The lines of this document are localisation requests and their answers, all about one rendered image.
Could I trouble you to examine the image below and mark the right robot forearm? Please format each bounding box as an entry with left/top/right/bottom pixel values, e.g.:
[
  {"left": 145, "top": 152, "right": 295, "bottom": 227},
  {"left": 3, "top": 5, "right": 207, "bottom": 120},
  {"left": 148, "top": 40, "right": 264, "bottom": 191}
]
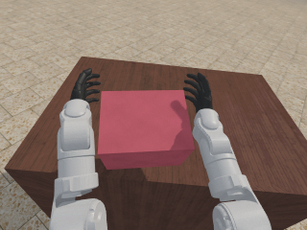
[{"left": 192, "top": 108, "right": 272, "bottom": 230}]

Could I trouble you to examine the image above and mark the pedestal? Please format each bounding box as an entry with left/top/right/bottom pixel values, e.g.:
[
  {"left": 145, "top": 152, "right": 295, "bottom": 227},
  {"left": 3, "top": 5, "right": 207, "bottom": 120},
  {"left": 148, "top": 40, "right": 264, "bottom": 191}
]
[{"left": 4, "top": 56, "right": 307, "bottom": 230}]

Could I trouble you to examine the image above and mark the left robot forearm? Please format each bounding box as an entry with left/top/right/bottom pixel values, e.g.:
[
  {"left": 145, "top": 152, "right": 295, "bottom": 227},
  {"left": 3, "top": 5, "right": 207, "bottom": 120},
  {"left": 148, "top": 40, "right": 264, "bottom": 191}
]
[{"left": 49, "top": 99, "right": 99, "bottom": 230}]

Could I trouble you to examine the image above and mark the robot right hand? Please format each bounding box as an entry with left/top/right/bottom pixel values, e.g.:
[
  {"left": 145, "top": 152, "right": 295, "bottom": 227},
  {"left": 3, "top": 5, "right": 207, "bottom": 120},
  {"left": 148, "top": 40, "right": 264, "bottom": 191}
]
[{"left": 183, "top": 72, "right": 213, "bottom": 113}]

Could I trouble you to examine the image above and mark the left robot upper arm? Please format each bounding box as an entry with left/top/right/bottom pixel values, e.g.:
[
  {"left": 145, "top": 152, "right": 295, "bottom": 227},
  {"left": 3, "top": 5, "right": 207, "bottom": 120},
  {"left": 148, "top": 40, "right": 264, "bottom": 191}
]
[{"left": 50, "top": 198, "right": 107, "bottom": 230}]

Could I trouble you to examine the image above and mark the right robot upper arm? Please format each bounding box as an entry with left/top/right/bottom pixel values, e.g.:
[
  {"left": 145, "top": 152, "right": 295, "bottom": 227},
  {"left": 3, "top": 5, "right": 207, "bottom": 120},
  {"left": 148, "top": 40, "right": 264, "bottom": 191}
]
[{"left": 212, "top": 199, "right": 271, "bottom": 230}]

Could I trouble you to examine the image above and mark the robot left hand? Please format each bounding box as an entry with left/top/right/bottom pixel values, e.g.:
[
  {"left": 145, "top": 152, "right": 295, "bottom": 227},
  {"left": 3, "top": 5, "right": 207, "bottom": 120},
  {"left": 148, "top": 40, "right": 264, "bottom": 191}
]
[{"left": 70, "top": 68, "right": 101, "bottom": 104}]

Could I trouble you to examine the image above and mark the carton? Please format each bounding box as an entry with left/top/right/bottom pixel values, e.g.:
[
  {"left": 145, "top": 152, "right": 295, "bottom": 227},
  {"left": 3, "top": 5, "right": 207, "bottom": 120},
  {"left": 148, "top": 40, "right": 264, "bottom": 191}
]
[{"left": 98, "top": 90, "right": 195, "bottom": 170}]

